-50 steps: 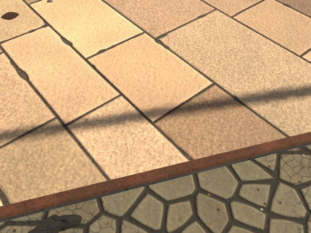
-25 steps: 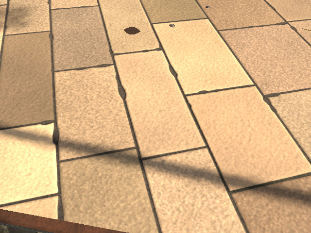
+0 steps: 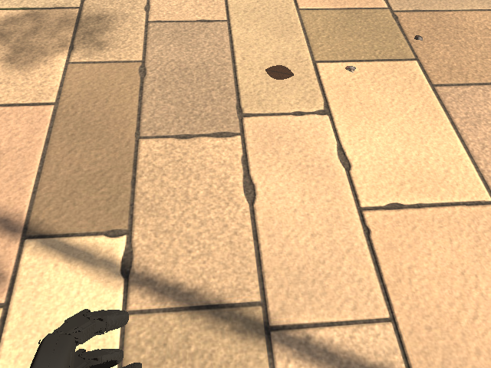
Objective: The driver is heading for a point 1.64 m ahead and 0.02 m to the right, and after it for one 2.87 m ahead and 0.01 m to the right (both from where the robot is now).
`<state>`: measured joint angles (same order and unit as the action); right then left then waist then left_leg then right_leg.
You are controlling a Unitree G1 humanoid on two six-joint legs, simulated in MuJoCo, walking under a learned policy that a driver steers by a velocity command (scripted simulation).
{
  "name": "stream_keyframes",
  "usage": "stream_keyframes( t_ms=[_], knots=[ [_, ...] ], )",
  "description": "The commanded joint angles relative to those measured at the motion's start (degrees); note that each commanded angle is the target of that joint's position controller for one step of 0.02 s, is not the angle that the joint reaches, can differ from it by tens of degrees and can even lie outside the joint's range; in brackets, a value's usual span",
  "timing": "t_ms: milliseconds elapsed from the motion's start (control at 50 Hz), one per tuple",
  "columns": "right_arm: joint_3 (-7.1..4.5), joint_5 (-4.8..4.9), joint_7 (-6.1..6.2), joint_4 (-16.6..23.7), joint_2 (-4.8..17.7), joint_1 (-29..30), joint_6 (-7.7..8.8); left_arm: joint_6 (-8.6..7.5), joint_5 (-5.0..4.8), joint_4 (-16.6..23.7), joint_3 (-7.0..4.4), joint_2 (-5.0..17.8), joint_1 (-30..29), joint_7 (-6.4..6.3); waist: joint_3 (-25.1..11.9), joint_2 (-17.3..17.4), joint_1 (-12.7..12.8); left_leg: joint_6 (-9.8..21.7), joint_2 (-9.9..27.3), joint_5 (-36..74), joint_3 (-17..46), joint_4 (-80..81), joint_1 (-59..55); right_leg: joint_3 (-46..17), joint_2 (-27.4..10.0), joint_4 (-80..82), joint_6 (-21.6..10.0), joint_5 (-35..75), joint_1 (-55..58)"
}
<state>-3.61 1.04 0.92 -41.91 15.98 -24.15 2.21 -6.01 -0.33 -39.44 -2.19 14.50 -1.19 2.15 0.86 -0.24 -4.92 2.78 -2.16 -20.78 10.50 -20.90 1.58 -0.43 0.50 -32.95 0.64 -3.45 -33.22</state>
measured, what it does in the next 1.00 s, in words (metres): walks ahead: left foot, then right foot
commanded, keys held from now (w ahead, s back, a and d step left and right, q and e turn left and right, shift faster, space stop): w+q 0.30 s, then w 0.10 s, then w+e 0.60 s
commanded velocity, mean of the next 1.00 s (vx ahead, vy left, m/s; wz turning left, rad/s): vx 0.50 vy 0.00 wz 0.08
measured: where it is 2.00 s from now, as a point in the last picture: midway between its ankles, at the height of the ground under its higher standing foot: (205, 225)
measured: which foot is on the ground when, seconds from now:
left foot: down 0.00-0.02, up 0.04-0.44, down 0.46-0.98, up 1.00-1.00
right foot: down 0.00-0.46, up 0.48-0.98, down 1.00-1.00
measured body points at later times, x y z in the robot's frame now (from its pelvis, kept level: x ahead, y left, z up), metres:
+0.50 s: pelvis +0.24 +0.07 +0.02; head +0.26 +0.10 +0.47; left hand +0.21 +0.36 -0.12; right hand +0.50 -0.13 -0.04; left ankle +0.30 +0.19 -0.70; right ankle +0.17 -0.14 -0.67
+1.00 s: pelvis +0.53 +0.12 +0.01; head +0.56 +0.12 +0.46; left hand +0.73 +0.36 -0.08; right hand +0.56 -0.17 -0.11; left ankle +0.30 +0.19 -0.69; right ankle +0.65 +0.05 -0.71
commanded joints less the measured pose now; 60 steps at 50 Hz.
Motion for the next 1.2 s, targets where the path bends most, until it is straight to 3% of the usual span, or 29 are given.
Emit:
stream_keyframes(
  t_ms=[20, 40, 60, 80, 120, 140, 180, 280, 320, 400, 440, 460, 480, 500, 520, 580, 620, 720, 860, 920, 960, 980, 1000, 1020, 1040, 1060, 1100, 1140, 1200],
  knots=[
    [-0.78, -0.05, 0.82, 6.9, 4.7, 5.5, 0.49, -1.29, 1.23, 0.4, -5.02, 12.9, 15.6, -1.15, -11.9, 5.1, 12.3, 2.1, 4.4, 29.9, 1.8, -18.4, 21.9, -8.3, -6.9, 1.9, -6.9, -8.9, 37.8],
    [0.23, 0.99, 1.04, 9.3, 2.9, 1.4, 0.74, -0.31, 1.92, -1.2, -6.29, 16.8, 24.2, -1.15, -23.5, -14.9, 12.6, -1.4, -1.7, 5.5, -2.5, -40.1, 36.2, -36.2, -19.9, 10.9, -15.0, -31.4, 53.4],
    [-0.34, 1.02, 0.47, 8.3, 5.6, 0.8, 0.78, -0.33, 1.31, 0.0, -4.47, 11.4, 20.3, -1.54, -19.6, -17.2, 10.9, -1.8, -0.2, -9.1, 1.0, -50.7, 43.0, -46.7, -22.9, 17.7, -15.6, -40.8, 50.9],
    [-1.19, 1.02, -0.18, 8.2, 8.3, 3.9, 0.62, 0.23, 0.31, 0.2, -3.74, 8.9, 17.0, -2.31, -11.5, -11.6, 10.2, -1.8, 2.6, -6.2, -0.7, -53.9, 45.0, -38.4, -22.4, 17.7, -13.9, -38.0, 43.2],
    [-1.21, -0.2, -0.55, 9.2, 7.3, 8.8, 0.3, 0.89, 0.44, -1.0, -3.18, 6.7, 13.9, -3.03, -4.2, -4.2, 8.1, -1.0, 6.7, -1.5, -3.8, -49.9, 41.5, -24.3, -18.7, 18.1, -11.7, -23.1, 30.3],
    [-1.37, -0.07, -0.67, 9.1, 6.4, 8.4, -0.26, 0.73, 1.06, -1.4, -2.87, 5.7, 12.5, -3.09, -3.0, -5.1, 6.3, -0.7, 8.1, -1.0, -3.9, -48.6, 37.9, -19.4, -17.1, 19.2, -10.6, -19.3, 25.4],
    [-0.98, 0.7, -1.03, 8.6, 4.1, 6.7, -1.25, 0.2, 0.47, -2.0, -3.04, 5.8, 10.6, -2.97, -1.1, -6.1, 4.5, -1.0, 9.1, 0.7, -5.2, -45.7, 34.1, -12.2, -16.2, 22.2, -10.9, -15.0, 20.0],
    [-0.5, 0.03, -1.66, 10.6, 3.9, 12.1, -2.06, -0.2, -0.19, -3.1, -4.53, 10.4, 11.1, -2.73, 0.1, -3.6, 4.8, -2.2, 11.1, 10.4, -5.5, -33.4, 34.6, -2.6, -18.0, 24.8, -11.6, -9.8, 21.9],
    [0.09, -0.03, -2.21, 10.7, 3.1, 14.2, -2.12, 0.44, -0.71, -3.3, -4.92, 11.9, 10.6, -2.47, 0.3, -4.0, 5.3, -1.9, 9.5, 11.1, -8.7, -24.0, 27.9, 3.1, -15.9, 25.1, -9.9, -8.8, 19.6],
    [-0.4, -0.04, -2.83, 10.8, 4.7, 16.9, -2.02, 1.39, -1.66, -5.7, -5.17, 14.0, 14.3, -1.34, 2.7, -3.1, 6.5, -0.1, 7.1, 10.4, -11.9, -15.2, 24.6, 4.8, -18.3, 24.1, -9.3, -9.6, 24.9],
    [-2.41, -0.62, -2.64, 7.5, 7.6, 7.1, -1.41, 2.0, -1.87, -6.8, -4.04, 12.5, 14.1, -1.07, -1.3, -0.8, 0.5, 2.5, 2.8, 10.7, -15.1, -10.4, 8.2, 7.9, -15.5, 11.1, -7.8, 1.9, 20.9],
    [-4.26, -0.38, -2.17, 5.1, 11.4, -2.2, -1.27, 2.02, -0.8, -6.8, -2.61, 9.3, 14.6, -1.03, -6.3, 3.3, -3.8, 3.9, 4.6, 10.0, -10.6, -8.7, -4.1, 10.8, -11.5, -4.2, -5.4, 2.4, 15.5],
    [-5.26, -1.31, -1.35, 5.4, 18.9, -5.1, -1.0, 1.49, 0.29, -3.6, -0.61, 4.0, 16.8, -0.89, -10.4, 20.1, -1.6, 11.7, 20.3, -3.2, 18.2, 0.1, -16.7, 10.6, -3.2, -27.5, -0.7, -20.8, -4.7],
    [-3.94, -1.02, -1.72, 6.7, 15.0, -4.2, 0.31, 0.71, -1.29, -4.0, -1.29, 7.5, 14.8, -1.04, -13.4, 13.4, -2.1, 13.5, 24.2, -8.9, 30.0, 6.5, -14.8, -0.8, -1.8, -39.0, -1.2, -27.7, -10.1],
    [-2.79, -1.38, -2.01, 6.5, 12.1, -1.7, 1.35, 0.28, -3.24, -3.5, -2.07, 9.5, 12.8, -0.7, -9.1, 10.1, -1.5, 11.7, 24.0, -5.8, 23.4, 6.2, -11.5, -3.9, -3.8, -42.4, -2.4, -24.1, -13.7],
    [-1.08, -1.6, -2.04, 6.2, 6.5, 5.8, 2.48, 1.0, -1.93, -4.8, -2.31, 8.5, 13.0, -0.71, -3.6, 7.6, 3.0, 8.0, 18.2, 7.6, 5.2, 7.9, 0.1, -4.9, -8.7, -36.3, -2.4, -11.6, -8.8],
    [-0.93, -1.94, -1.59, 5.6, 5.4, 7.0, 3.6, 2.35, -2.05, -5.7, -2.38, 7.3, 14.2, -0.51, -2.8, 6.6, 4.1, 7.5, 17.3, 14.8, -0.4, 10.5, 2.2, -5.1, -8.2, -34.6, -1.6, -7.5, -6.4],
    [-1.27, -2.34, -0.41, 2.8, 5.7, 5.9, 4.38, 3.4, -1.39, -4.3, -2.01, 4.6, 9.5, -0.35, 0.9, 3.0, 3.8, 6.7, 16.5, 25.6, -11.5, 13.1, 0.0, -6.2, -6.3, -23.3, -0.5, 2.3, -11.2],
    [-2.2, -1.29, 0.33, -1.2, 8.1, 3.2, 2.91, 2.89, -1.06, 0.5, -0.58, 2.6, -1.1, 2.16, 5.8, 2.0, 0.3, 4.8, 17.2, 33.3, -21.0, 13.2, -5.6, 2.4, -4.6, -3.8, -3.2, 7.2, -8.7],
    [-2.87, -0.71, 0.82, -1.6, 10.3, 4.1, 1.32, 2.94, -1.23, 1.8, -1.54, 4.9, 0.4, 2.8, 2.3, 5.0, 2.8, 3.6, 17.6, 58.0, -23.1, 4.6, -10.9, 6.8, -0.6, -2.1, -6.1, 0.3, -3.0],
    [-3.34, -0.39, 1.36, -1.1, 12.0, 5.5, 0.13, 3.41, -1.51, 0.6, -3.19, 8.3, 8.5, 2.37, -2.9, 7.1, 7.7, 2.5, 17.3, 71.6, -23.4, -7.7, -11.7, 8.6, 3.1, -2.6, -8.7, -4.6, 6.8],
    [-3.34, -0.11, 1.46, -0.9, 12.3, 7.1, -0.1, 3.57, -1.44, -1.3, -4.85, 11.3, 17.2, 1.55, -7.1, 5.7, 12.6, 0.9, 15.3, 68.5, -24.1, -19.5, -6.5, 7.8, 4.9, 1.3, -10.9, -1.9, 19.8],
    [-2.59, -1.12, 1.58, -0.2, 10.5, 6.7, 0.52, 4.51, -1.09, -2.7, -6.31, 15.0, 24.9, 0.18, -11.6, 0.2, 15.5, -1.5, 12.3, 45.6, -23.2, -36.7, 8.1, -3.7, -1.3, 2.1, -13.7, -3.1, 37.1],
    [0.07, -2.75, 0.32, 2.3, 1.3, -0.2, 2.21, 4.11, -0.93, -1.4, -6.73, 19.9, 21.7, -0.3, -15.9, -13.9, 6.5, -5.9, -0.9, -13.1, -16.3, -58.0, 34.6, -35.3, -16.1, 4.7, -25.4, -4.1, 55.5],
    [-0.14, -0.56, -0.5, 3.4, 5.4, 6.0, 4.49, 3.5, -0.54, 0.1, -5.68, 15.9, 21.9, -0.21, -22.2, -6.6, 11.0, -5.1, -1.4, -14.3, -4.3, -64.1, 40.2, -46.1, -19.3, 13.6, -27.1, -6.1, 56.8],
    [-0.71, 1.24, -0.77, 5.1, 7.9, 11.8, 5.56, 2.84, -0.43, 0.6, -4.97, 13.2, 18.8, -0.23, -14.0, -3.2, 11.1, -3.8, 1.8, -8.8, -3.5, -61.1, 42.1, -36.6, -17.5, 14.8, -23.6, 1.6, 49.6],
    [-1.08, -1.1, 0.28, 4.9, 8.6, 12.6, 5.61, 2.5, -0.97, 1.9, -4.02, 9.8, 12.4, -0.41, -5.6, 2.2, 6.1, -4.4, 5.7, -3.3, -5.0, -53.2, 37.3, -23.7, -13.1, 14.2, -20.2, 20.0, 33.1],
    [-1.52, -1.98, 0.46, 5.2, 8.8, 10.9, 4.0, 2.76, -0.03, 2.9, -3.66, 9.0, 10.8, -1.12, -4.7, 0.7, 3.4, -5.6, 6.8, -1.7, -5.0, -49.1, 31.3, -18.5, -10.4, 15.5, -19.5, 28.1, 24.2],
    [-0.43, -2.25, 1.05, 5.8, 5.3, 11.6, 2.37, 3.35, -0.05, 2.3, -4.44, 11.6, 11.3, -2.19, -4.7, -0.5, 2.8, -7.8, 5.1, 2.1, -7.7, -37.5, 29.7, -13.0, -7.0, 14.5, -17.8, 36.2, 18.2]
  ],
)
Velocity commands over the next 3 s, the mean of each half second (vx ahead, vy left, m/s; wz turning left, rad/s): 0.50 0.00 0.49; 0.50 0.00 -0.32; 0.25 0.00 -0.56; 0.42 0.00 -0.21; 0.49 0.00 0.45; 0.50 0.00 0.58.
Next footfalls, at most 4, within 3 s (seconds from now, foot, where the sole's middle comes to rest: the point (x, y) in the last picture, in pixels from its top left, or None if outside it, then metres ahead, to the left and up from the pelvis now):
0.46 left None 0.33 0.20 -0.74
1.00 right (207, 287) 0.70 0.05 -0.74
1.44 left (154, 229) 0.91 0.21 -0.74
1.88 right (254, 215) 0.94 -0.10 -0.74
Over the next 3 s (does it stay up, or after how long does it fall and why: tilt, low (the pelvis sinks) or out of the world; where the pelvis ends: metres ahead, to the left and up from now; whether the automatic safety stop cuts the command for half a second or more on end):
stays up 1.48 -0.11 0.03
